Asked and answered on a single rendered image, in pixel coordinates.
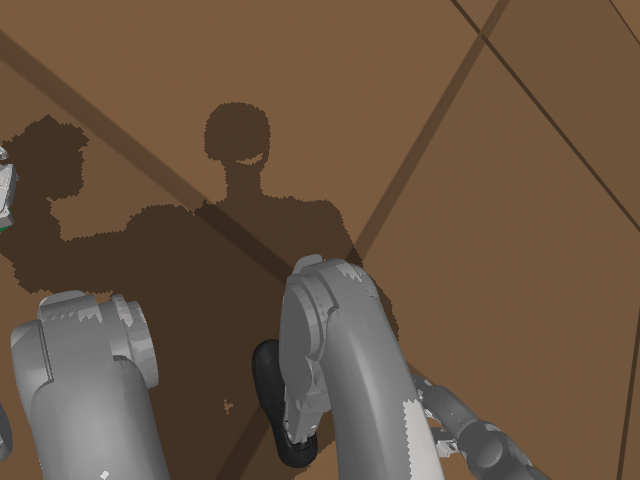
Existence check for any right robot foot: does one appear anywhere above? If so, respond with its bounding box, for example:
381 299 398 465
252 339 318 468

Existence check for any right robot hand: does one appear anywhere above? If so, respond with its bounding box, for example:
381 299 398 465
411 373 482 457

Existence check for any can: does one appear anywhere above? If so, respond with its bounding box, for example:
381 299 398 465
0 209 12 232

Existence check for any left robot hand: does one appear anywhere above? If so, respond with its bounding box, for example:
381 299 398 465
0 146 20 228

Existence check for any right robot arm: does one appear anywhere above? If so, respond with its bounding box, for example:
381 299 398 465
457 421 548 480

